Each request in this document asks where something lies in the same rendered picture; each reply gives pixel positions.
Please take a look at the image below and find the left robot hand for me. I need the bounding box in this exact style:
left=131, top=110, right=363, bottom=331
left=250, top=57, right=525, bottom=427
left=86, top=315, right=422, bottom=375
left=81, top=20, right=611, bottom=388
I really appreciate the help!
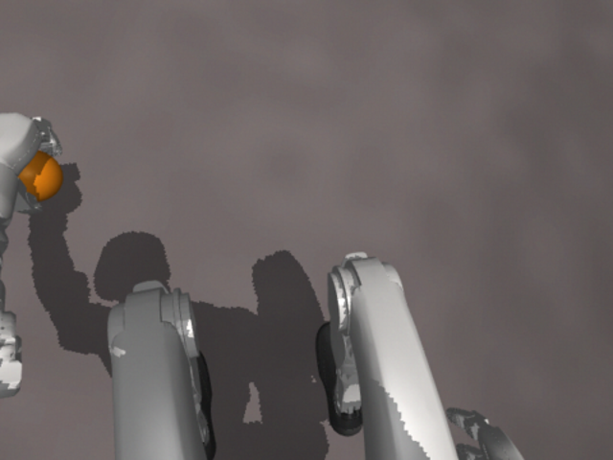
left=0, top=112, right=62, bottom=214

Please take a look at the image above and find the right robot hand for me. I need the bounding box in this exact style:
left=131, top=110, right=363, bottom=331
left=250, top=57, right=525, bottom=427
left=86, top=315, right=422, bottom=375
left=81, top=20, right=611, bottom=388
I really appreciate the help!
left=446, top=407, right=524, bottom=460

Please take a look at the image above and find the left robot arm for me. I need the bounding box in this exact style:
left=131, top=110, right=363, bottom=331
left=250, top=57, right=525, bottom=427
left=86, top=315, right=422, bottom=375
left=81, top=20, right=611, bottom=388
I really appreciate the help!
left=0, top=163, right=22, bottom=399

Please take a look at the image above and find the right robot foot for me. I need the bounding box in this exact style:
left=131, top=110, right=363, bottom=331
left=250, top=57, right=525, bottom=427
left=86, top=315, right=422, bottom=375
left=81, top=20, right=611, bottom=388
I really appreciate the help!
left=315, top=322, right=363, bottom=436

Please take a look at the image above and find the ball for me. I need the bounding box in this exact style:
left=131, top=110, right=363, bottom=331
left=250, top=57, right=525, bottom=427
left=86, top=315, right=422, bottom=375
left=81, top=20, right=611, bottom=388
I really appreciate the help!
left=17, top=150, right=63, bottom=201

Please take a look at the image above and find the left robot foot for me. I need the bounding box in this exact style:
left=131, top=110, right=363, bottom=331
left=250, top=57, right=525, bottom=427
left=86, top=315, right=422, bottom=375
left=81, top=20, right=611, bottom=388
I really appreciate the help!
left=196, top=351, right=216, bottom=460

